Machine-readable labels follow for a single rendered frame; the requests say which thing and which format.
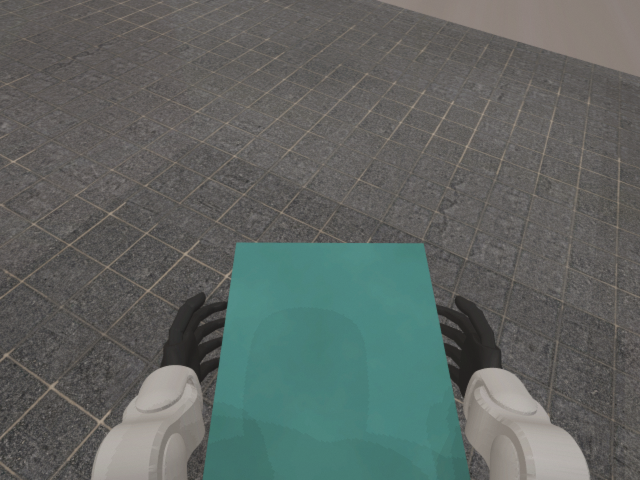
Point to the robot left forearm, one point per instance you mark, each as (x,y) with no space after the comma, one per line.
(161,428)

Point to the robot left hand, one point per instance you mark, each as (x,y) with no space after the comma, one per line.
(182,347)

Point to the robot right forearm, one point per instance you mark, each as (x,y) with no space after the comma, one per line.
(513,432)

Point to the robot right hand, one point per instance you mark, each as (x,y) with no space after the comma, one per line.
(477,342)

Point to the carton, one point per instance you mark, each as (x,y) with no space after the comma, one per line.
(333,367)

